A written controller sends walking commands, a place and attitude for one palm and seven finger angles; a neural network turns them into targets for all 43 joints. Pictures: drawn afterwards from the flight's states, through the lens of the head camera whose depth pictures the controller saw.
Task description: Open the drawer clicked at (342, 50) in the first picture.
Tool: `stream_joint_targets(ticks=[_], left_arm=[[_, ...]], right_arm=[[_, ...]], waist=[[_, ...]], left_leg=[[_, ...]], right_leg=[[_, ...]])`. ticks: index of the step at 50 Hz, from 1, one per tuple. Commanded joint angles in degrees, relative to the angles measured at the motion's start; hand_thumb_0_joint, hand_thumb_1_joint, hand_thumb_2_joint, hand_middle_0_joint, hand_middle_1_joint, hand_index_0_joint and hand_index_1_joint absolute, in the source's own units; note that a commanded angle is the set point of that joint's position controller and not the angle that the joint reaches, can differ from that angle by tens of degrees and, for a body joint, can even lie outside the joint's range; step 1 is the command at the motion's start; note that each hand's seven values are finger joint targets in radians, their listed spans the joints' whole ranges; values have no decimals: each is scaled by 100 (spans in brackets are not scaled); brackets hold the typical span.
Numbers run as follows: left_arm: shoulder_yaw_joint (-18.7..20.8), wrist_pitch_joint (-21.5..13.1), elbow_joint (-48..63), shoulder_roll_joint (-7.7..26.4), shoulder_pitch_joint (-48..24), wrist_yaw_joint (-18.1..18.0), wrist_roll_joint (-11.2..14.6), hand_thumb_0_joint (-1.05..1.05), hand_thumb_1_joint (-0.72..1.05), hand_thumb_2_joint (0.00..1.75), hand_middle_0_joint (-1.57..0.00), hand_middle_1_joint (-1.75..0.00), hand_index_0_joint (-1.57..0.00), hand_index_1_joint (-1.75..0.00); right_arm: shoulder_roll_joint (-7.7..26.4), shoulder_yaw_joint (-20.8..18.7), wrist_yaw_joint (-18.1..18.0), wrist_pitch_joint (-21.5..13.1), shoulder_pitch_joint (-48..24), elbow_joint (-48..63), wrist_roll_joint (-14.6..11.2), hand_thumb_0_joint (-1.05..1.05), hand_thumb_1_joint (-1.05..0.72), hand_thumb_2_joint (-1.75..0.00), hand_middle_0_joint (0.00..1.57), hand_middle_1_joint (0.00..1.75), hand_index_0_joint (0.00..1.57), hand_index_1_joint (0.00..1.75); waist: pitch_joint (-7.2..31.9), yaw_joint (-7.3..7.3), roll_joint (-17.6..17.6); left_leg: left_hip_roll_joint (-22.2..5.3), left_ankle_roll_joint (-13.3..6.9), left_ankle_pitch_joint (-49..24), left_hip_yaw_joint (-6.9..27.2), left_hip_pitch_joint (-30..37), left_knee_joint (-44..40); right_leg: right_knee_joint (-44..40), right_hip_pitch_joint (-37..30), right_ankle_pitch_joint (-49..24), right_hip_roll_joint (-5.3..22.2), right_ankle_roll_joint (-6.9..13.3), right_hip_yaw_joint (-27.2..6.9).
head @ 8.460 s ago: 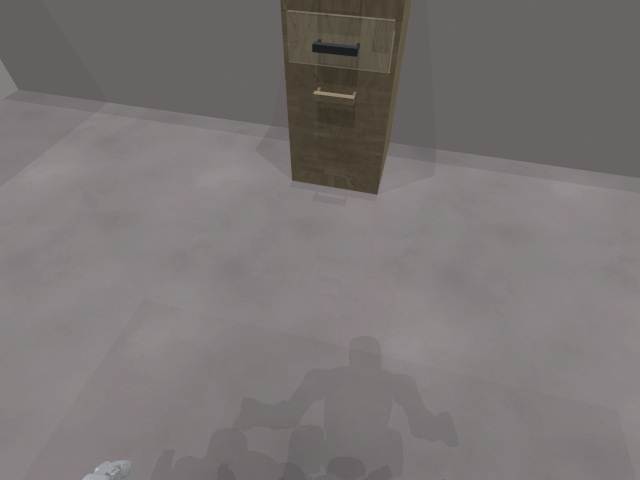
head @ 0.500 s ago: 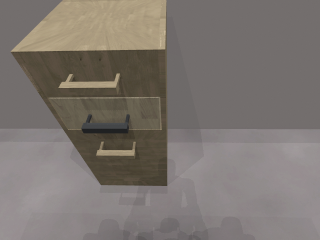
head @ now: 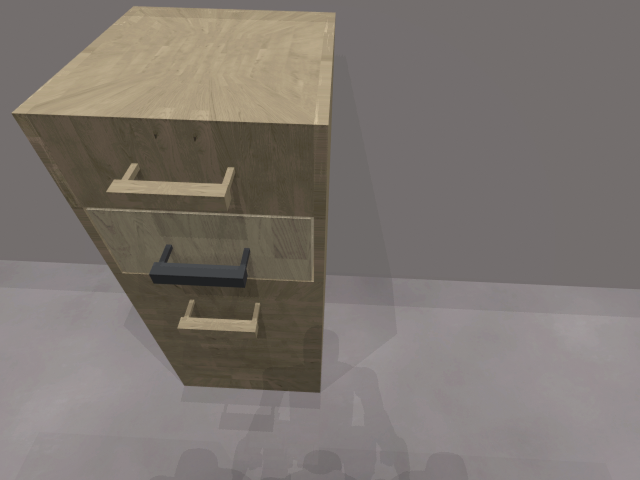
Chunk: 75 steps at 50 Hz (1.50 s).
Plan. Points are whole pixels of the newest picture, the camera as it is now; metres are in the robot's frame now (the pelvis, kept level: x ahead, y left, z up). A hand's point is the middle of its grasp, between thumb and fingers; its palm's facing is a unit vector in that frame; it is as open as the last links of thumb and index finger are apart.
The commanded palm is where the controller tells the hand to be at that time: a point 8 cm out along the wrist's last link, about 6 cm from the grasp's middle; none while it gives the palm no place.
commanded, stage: look again from close up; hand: left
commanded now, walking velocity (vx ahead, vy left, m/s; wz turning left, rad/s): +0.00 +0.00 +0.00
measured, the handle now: (203, 263) +0.48 +0.24 -0.08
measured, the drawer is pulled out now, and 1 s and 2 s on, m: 0.00 0.00 0.00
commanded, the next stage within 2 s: raise the hand with hooked fingers in 0.58 s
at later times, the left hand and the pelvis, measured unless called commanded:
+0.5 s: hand out of the picture -0.02 +0.18 -0.17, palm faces +0.02 -0.98 -0.21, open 7.4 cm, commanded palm none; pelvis -0.01 +0.01 +0.00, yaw +0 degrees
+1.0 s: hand (167, 442) +0.18 +0.20 -0.04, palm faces +0.00 -0.28 -0.96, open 8.0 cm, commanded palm +0.12 +0.23 -0.03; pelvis -0.06 +0.01 -0.03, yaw -1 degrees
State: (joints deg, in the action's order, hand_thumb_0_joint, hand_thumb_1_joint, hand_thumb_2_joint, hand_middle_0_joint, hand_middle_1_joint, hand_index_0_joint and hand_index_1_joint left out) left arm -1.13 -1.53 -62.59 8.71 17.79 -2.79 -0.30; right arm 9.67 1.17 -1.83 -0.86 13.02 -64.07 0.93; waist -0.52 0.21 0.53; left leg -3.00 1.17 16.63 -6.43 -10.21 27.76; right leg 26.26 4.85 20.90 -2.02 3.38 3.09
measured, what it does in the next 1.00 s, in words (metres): shifts its weight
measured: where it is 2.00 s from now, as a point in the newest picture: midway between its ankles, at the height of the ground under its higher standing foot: outside the picture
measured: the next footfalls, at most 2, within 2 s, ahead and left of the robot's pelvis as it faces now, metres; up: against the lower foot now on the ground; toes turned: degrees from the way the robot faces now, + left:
none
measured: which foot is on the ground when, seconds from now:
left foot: down 0.00-1.00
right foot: down 0.00-1.00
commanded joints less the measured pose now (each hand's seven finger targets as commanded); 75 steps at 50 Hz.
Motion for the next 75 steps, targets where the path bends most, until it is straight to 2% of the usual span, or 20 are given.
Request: stream_joint_targets(ticks=[1,33,34,35,36,37,38,39,40,41,42,44,47,50,52,54,60,68,72,75], left_arm=[[140,-28,94,668,473,-13,-20,0,90,90,-20,-30,-20,-30],[122,-6,-41,521,564,6,-21,0,90,90,-20,-30,-20,-30],[133,-167,-160,620,936,-198,-128,0,90,90,-20,-30,-20,-30],[-352,-1173,8260,2195,-3539,-88,-701,0,88,89,-20,-32,-20,-32],[155,-852,6875,2105,-1421,-585,-873,0,85,88,-20,-33,-20,-33],[-188,-78,6448,1317,-84,-889,-793,0,83,87,-21,-34,-21,-34],[-691,143,6108,535,235,-922,-1185,0,81,86,-21,-36,-21,-36],[-804,100,6592,707,-162,-1049,-1569,0,78,85,-21,-37,-21,-37],[-728,64,6614,1013,-237,-1236,-2228,0,76,84,-21,-39,-21,-39],[-910,100,6309,821,-81,-1412,-2836,0,74,83,-21,-40,-21,-40],[-1019,123,5989,688,-112,-1603,-3509,0,71,82,-21,-42,-21,-42],[-890,123,5307,633,907,-1950,-4728,0,67,80,-22,-45,-22,-45],[-479,-25,5317,931,1397,-2163,-5767,0,60,77,-22,-50,-22,-50],[-155,-75,6245,1414,688,-2429,-6299,0,53,74,-23,-54,-23,-54],[324,-18,6692,1907,144,-2725,-6567,0,48,72,-23,-57,-23,-57],[111,129,7111,1749,-729,-2945,-6650,0,43,70,-23,-60,-23,-60],[-198,191,7220,1754,-2221,-2763,-6144,0,29,64,-24,-69,-24,-69],[-237,389,6548,1789,-1569,-1710,-5856,0,11,56,-26,-81,-26,-81],[260,204,6710,2165,-1304,-1628,-5872,0,1,52,-26,-87,-26,-87],[272,80,7054,2093,-1557,-1769,-5869,0,-6,49,-27,-92,-27,-92]], right_arm=[[471,-68,-39,-23,333,132,-29,0,-90,-90,20,30,20,30],[386,-48,-32,-59,577,-87,-29,0,-90,-90,20,30,20,30],[539,-109,40,-92,-52,407,-79,0,-90,-90,20,30,20,30],[1354,-142,-282,-917,93,2358,-439,0,-90,-90,20,30,20,30],[1138,-250,-524,-1364,-182,2023,-276,0,-90,-90,20,30,20,30],[891,-338,-500,-1525,-212,2116,-505,0,-90,-90,20,30,20,30],[828,-363,-481,-1578,-212,2065,-509,0,-90,-90,20,30,20,30],[1049,-377,-410,-1610,-439,2438,-386,0,-90,-90,20,30,20,30],[1235,-391,-367,-1546,-356,2481,-215,0,-90,-90,20,30,20,30],[1170,-388,-304,-1421,-292,2660,-88,0,-90,-90,20,30,20,30],[1141,-446,-227,-1257,-372,2873,-40,0,-90,-90,20,30,20,30],[1103,-584,-36,-890,-589,3193,171,0,-90,-90,20,30,20,30],[1054,-603,322,-254,-1044,3553,188,0,-90,-90,20,30,20,30],[977,-525,472,149,-1383,4065,172,0,-90,-90,20,30,20,30],[923,-497,443,336,-1446,4197,183,0,-90,-90,20,30,20,30],[881,-496,416,459,-1480,4324,224,0,-90,-90,20,30,20,30],[787,-390,94,439,-1542,4132,246,0,-90,-90,20,30,20,30],[815,-253,13,520,-1414,3941,158,0,-90,-90,20,30,20,30],[847,-267,45,543,-1374,3947,178,0,-90,-90,20,30,20,30],[844,-334,74,541,-1319,3962,189,0,-90,-90,20,30,20,30]], waist=[[-187,8,12],[-381,-68,38],[-955,-253,355],[1858,292,-1064],[2100,-82,-2209],[1284,-34,-1530],[862,53,-934],[442,134,-303],[788,275,102],[782,289,613],[787,225,690],[870,-281,1204],[922,-797,1263],[1465,-858,477],[1753,-863,192],[1910,-607,-261],[1633,-63,-153],[1511,-350,129],[1542,-554,99],[1640,-498,-160]], left_leg=[[-361,-241,-1653,377,264,-267],[-402,-297,-1394,520,217,-652],[-318,-106,-1039,239,-731,892],[225,-468,-1996,265,1058,-217],[142,-463,-3199,455,1544,-166],[29,-323,-3218,612,941,-189],[-3,-395,-2977,483,556,60],[123,-438,-2346,609,154,236],[168,-465,-1974,599,-18,474],[218,-451,-1669,652,-406,688],[336,-400,-1363,660,-774,870],[434,-277,-778,572,-1544,1076],[501,-212,-541,453,-2361,1282],[564,-228,-502,360,-2263,1477],[599,-226,-493,418,-2160,1656],[572,-247,-389,493,-1705,1836],[548,-388,157,600,-1486,1981],[483,-354,-310,564,-1322,1177],[468,-330,-610,546,-1249,942],[435,-333,-722,550,-1016,896]], right_leg=[[-400,372,-3127,801,-139,-698],[-598,512,-2052,801,-95,-657],[-757,884,-4893,1262,-571,-1167],[-39,577,-4278,636,-62,-1406],[435,715,-2679,377,14,-749],[467,1280,-1532,248,-73,-370],[417,1484,-1677,253,-163,-225],[392,1848,-1849,234,-170,-276],[539,2183,-1722,188,-170,-267],[725,2525,-1432,130,-168,-156],[825,2767,-1071,113,-159,-190],[964,2910,-424,93,-73,-383],[1185,2651,-810,175,98,-888],[1482,2692,-701,193,105,-932],[1586,2801,-523,140,113,-1053],[1528,3280,-133,143,102,-1142],[1045,3347,343,192,-65,-1069],[838,2271,-606,134,-122,-633],[831,1906,-955,120,-95,-554],[857,1965,-966,111,-77,-463]])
